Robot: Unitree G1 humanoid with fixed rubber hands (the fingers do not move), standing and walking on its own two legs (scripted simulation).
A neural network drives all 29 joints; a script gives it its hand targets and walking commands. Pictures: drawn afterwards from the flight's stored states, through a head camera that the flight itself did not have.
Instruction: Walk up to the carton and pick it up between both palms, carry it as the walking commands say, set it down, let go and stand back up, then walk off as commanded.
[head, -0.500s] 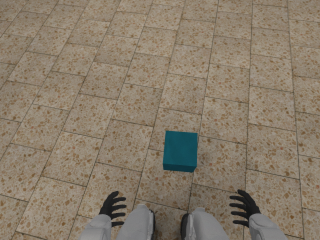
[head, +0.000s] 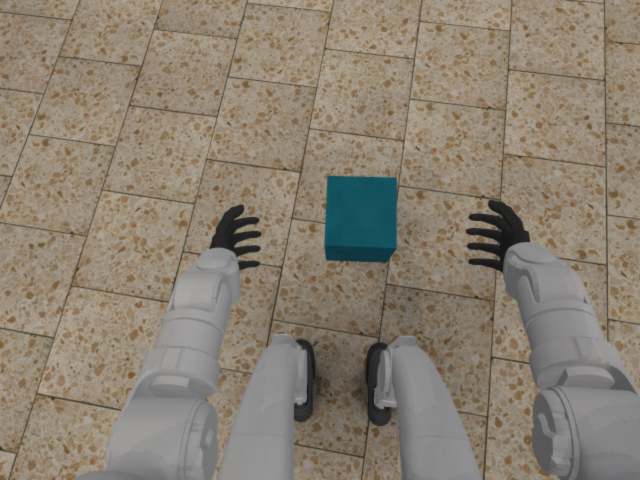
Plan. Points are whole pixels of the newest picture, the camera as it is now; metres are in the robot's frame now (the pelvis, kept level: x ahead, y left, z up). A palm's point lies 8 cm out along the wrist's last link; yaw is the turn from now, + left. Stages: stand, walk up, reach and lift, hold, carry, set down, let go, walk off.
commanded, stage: reach and lift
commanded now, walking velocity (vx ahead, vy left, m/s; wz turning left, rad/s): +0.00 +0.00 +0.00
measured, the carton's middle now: (359, 221) +0.56 -0.05 -0.59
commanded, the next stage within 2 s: none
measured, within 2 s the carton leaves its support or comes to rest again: neither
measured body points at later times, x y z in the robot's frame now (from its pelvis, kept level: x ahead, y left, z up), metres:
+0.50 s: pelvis +0.04 +0.00 -0.01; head +0.33 -0.01 +0.33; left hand +0.52 +0.14 -0.14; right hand +0.51 -0.22 -0.13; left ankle +0.11 +0.11 -0.65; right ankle +0.10 -0.10 -0.65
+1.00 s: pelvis +0.00 +0.00 -0.06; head +0.38 -0.02 +0.18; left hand +0.54 +0.13 -0.23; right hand +0.55 -0.21 -0.23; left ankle +0.11 +0.12 -0.65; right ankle +0.10 -0.10 -0.65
